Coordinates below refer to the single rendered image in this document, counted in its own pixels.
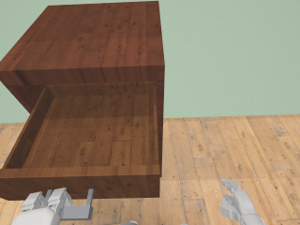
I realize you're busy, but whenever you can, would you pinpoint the handle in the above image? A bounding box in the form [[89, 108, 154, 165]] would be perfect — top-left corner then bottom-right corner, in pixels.
[[39, 188, 94, 221]]

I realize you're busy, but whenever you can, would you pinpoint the cabinet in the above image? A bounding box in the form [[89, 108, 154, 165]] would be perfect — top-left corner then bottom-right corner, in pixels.
[[0, 0, 165, 177]]

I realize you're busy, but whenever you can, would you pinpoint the robot right forearm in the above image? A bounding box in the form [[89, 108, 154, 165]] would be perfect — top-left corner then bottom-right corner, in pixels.
[[240, 212, 266, 225]]

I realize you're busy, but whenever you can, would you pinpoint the left robot hand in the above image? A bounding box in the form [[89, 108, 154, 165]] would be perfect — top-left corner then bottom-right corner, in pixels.
[[11, 187, 73, 225]]

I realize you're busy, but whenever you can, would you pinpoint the right robot hand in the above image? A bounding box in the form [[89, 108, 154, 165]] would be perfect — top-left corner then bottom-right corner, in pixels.
[[219, 178, 257, 222]]

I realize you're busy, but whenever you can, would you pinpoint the drawer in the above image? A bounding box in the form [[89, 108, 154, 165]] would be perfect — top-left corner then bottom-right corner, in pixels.
[[0, 81, 160, 201]]

